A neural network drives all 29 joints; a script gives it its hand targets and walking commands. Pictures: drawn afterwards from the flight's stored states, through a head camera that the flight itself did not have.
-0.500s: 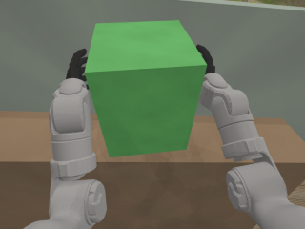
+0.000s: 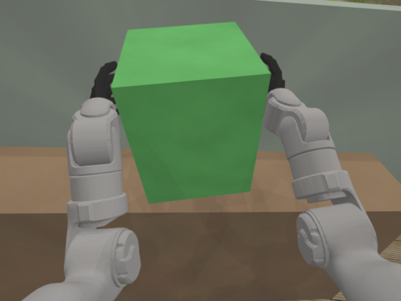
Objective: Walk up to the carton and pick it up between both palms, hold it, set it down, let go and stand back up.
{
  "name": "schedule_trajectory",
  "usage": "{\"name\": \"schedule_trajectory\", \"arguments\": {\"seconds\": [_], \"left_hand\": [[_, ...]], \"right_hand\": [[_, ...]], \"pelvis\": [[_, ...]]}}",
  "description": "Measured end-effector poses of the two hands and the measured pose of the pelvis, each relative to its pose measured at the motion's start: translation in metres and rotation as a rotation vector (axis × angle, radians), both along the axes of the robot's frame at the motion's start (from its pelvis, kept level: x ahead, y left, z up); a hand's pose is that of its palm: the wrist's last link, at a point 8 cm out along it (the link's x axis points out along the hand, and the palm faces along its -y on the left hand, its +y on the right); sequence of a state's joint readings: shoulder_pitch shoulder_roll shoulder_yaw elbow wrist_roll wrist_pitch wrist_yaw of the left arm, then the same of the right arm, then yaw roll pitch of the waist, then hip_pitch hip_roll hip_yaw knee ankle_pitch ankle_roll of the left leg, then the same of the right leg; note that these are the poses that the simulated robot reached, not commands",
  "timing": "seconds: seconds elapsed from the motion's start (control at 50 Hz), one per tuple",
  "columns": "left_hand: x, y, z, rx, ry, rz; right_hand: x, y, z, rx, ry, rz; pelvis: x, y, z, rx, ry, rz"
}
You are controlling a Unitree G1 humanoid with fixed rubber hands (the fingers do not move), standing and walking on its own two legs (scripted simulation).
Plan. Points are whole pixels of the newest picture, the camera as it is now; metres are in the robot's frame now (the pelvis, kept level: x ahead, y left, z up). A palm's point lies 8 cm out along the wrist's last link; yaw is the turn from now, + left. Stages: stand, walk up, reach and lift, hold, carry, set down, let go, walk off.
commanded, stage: hold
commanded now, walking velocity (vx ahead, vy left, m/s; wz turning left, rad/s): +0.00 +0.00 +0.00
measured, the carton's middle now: (191, 113) +0.39 +0.01 +0.23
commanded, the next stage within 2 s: none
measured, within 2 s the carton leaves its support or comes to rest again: neither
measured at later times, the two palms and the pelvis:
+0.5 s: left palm (100, 106) +0.36 +0.16 +0.26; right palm (269, 97) +0.37 -0.13 +0.28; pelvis +0.00 +0.00 +0.00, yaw +0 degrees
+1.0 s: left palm (101, 106) +0.36 +0.16 +0.26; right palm (270, 96) +0.37 -0.13 +0.28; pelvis +0.00 +0.00 +0.00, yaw +0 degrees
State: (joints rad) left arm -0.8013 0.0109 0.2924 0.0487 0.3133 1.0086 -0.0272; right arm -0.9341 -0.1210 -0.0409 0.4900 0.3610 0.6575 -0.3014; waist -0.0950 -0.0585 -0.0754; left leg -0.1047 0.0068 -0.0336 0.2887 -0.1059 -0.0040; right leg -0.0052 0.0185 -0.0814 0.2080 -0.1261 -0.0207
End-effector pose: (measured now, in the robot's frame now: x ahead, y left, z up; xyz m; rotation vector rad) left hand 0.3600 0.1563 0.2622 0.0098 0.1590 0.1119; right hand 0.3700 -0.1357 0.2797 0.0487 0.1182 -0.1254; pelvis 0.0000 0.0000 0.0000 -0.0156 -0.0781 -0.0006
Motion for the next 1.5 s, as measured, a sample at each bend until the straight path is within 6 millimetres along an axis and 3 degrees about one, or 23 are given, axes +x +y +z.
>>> {"name": "schedule_trajectory", "arguments": {"seconds": [1.5], "left_hand": [[-0.0037,0.0033,0.0013,-0.004,-0.012,0.009]], "right_hand": [[-0.0009,0.003,-0.0009,0.004,-0.006,0.006]], "pelvis": [[0.0012,-0.0018,0.0,0.0,-0.007,0.007]]}}
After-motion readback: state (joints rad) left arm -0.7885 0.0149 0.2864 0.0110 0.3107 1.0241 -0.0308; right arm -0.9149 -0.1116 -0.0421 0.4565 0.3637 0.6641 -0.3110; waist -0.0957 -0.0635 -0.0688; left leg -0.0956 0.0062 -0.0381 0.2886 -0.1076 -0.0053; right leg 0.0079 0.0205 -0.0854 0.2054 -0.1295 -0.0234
